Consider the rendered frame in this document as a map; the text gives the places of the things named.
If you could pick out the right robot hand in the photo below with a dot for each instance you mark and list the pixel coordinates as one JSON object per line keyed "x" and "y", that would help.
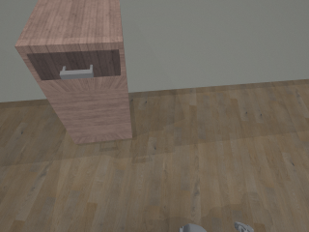
{"x": 241, "y": 227}

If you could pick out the drawer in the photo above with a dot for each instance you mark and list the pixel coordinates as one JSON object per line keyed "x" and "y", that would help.
{"x": 48, "y": 65}

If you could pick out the cabinet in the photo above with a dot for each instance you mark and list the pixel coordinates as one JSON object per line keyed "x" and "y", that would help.
{"x": 91, "y": 109}

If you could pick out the handle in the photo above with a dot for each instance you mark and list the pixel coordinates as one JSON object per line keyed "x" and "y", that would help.
{"x": 76, "y": 74}

